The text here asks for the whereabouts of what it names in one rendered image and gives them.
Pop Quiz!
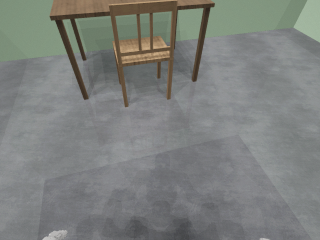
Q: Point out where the table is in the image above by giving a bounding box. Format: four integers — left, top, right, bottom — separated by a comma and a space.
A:
49, 0, 215, 100

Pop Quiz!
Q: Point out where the chair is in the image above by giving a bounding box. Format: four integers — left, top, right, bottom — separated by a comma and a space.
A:
109, 0, 178, 107

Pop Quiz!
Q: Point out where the robot left hand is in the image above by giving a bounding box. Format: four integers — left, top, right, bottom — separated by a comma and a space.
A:
42, 230, 68, 240

